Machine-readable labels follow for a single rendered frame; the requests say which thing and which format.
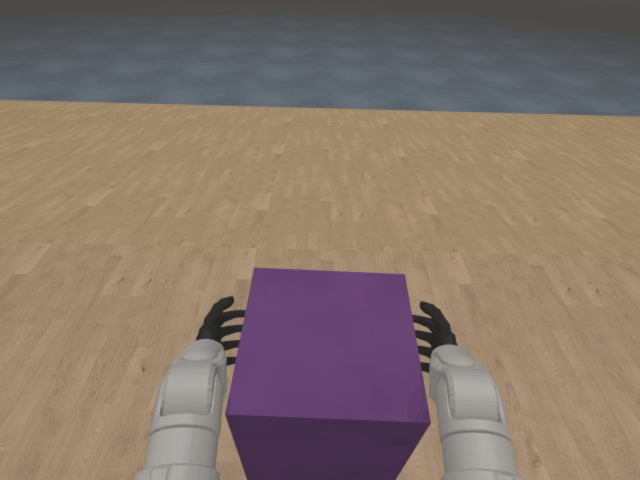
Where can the robot right forearm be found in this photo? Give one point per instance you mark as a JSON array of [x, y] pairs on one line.
[[473, 428]]

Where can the robot left forearm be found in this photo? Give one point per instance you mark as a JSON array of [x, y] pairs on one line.
[[186, 423]]

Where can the carton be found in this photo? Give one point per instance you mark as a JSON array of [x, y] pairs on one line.
[[327, 383]]

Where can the left robot hand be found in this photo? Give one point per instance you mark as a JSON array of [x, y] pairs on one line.
[[212, 329]]

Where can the right robot hand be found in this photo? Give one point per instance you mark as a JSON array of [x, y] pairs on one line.
[[440, 328]]

